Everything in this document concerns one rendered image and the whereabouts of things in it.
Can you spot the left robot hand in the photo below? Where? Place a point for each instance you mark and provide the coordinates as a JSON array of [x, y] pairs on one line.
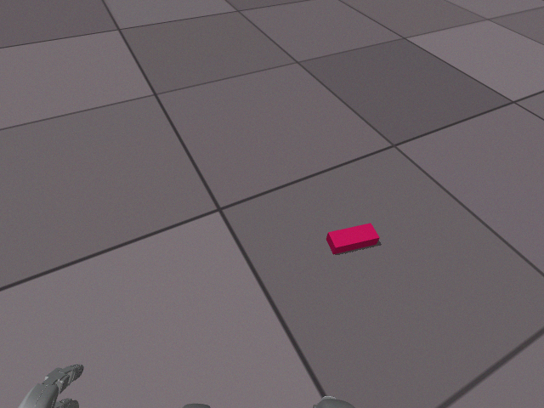
[[45, 395]]

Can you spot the carton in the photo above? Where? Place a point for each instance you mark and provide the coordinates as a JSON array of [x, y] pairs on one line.
[[356, 237]]

